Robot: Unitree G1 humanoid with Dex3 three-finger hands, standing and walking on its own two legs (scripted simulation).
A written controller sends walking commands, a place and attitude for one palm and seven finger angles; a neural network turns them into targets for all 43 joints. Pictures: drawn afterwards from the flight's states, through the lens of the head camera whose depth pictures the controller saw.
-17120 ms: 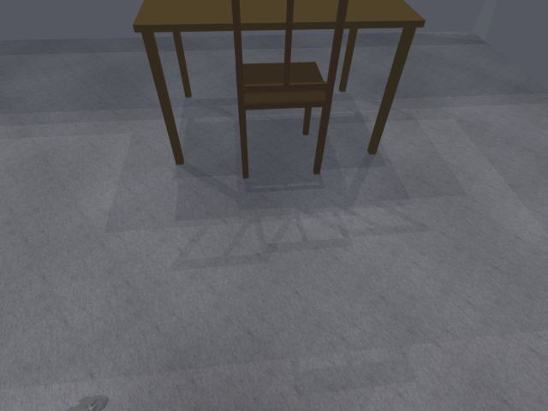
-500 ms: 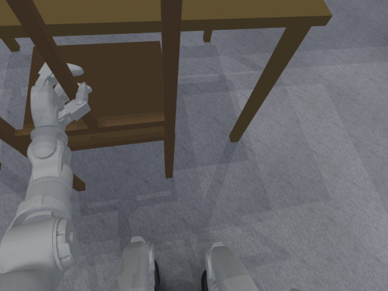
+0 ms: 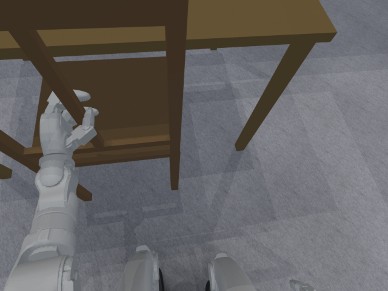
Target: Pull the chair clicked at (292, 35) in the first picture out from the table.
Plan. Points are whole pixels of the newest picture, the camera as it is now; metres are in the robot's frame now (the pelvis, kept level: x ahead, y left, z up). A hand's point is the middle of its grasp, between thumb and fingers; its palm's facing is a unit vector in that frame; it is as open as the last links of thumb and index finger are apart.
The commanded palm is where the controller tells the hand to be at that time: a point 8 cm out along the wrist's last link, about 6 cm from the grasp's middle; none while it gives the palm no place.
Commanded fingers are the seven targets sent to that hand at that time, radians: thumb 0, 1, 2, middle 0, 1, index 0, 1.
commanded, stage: step backward, pulling the chair out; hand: left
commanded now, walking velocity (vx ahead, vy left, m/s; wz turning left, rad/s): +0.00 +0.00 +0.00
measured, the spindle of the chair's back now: (73, 105) +0.47 +0.22 +0.04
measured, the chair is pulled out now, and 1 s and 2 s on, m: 0.01 0.12 0.19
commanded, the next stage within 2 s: none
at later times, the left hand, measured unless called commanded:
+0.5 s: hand (93, 127) +0.43 +0.18 +0.03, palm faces +0.14 -0.98 -0.13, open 5.2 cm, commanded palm +0.40 +0.23 +0.03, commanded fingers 0.00 0.90 0.90 -0.50 -1.45 -0.50 -1.45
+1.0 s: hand (109, 168) +0.34 +0.14 +0.04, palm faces +0.06 -0.98 -0.17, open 5.3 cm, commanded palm +0.33 +0.19 +0.04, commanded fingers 0.00 0.90 0.90 -0.50 -1.45 -0.50 -1.45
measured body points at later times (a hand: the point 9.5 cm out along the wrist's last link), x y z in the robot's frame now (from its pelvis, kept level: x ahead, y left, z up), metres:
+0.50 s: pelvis +0.01 +0.01 +0.09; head +0.14 +0.03 +0.52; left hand +0.41 +0.23 +0.05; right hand +0.07 -0.26 -0.03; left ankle +0.02 +0.11 -0.63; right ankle -0.04 -0.13 -0.63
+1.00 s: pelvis -0.05 +0.00 +0.09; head +0.05 +0.00 +0.53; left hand +0.33 +0.20 +0.05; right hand +0.03 -0.27 -0.03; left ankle +0.02 +0.11 -0.63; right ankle -0.04 -0.13 -0.63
